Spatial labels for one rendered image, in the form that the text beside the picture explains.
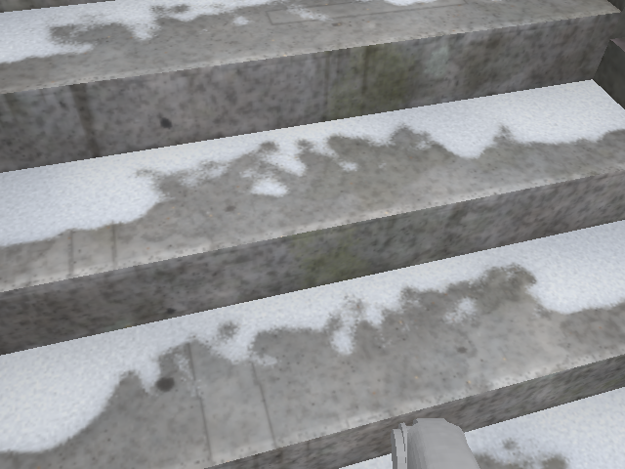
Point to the robot right thigh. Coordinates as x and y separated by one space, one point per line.
430 443

